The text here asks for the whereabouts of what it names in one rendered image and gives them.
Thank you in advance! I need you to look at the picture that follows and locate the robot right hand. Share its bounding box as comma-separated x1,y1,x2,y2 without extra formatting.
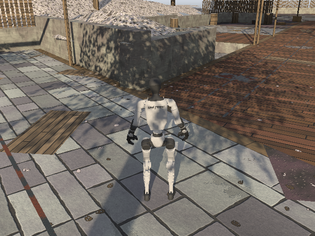
178,131,189,141

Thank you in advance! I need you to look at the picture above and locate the robot left hand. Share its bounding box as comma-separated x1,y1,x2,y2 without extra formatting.
126,135,138,145

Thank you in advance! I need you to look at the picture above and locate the robot right upper arm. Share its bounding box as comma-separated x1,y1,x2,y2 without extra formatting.
166,98,182,125

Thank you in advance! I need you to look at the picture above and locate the robot left upper arm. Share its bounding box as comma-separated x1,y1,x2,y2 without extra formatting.
132,99,146,126

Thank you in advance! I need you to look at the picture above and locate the robot right forearm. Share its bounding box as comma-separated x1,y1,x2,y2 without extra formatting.
177,117,187,133

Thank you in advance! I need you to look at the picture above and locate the right robot foot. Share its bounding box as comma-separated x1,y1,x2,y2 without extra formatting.
168,188,176,200

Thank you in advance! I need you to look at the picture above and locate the robot left forearm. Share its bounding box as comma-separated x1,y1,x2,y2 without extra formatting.
128,119,137,137

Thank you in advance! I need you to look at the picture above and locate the right robot shin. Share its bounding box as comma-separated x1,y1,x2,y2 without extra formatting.
167,162,175,194

